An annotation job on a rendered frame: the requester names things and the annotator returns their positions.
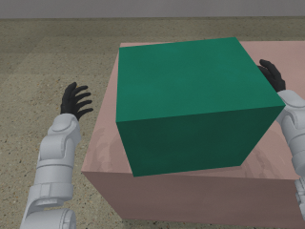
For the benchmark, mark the left robot upper arm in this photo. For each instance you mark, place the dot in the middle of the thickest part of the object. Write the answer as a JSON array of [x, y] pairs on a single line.
[[63, 218]]

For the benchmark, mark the robot right hand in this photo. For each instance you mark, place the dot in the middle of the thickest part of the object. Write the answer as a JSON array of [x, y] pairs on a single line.
[[272, 75]]

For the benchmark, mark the robot right forearm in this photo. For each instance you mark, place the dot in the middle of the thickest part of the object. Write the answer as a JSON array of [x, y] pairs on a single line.
[[292, 123]]

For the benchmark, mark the pedestal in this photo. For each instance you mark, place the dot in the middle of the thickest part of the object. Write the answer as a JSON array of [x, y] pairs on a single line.
[[258, 193]]

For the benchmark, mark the right robot upper arm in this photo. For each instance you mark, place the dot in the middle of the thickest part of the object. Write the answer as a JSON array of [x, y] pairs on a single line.
[[300, 194]]

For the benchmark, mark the carton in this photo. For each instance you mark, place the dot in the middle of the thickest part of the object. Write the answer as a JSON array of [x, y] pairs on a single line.
[[191, 105]]

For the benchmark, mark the robot left forearm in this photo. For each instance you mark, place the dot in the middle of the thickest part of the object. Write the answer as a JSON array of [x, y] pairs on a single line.
[[52, 183]]

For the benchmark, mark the robot left hand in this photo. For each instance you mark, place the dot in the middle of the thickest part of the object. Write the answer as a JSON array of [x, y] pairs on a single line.
[[70, 98]]

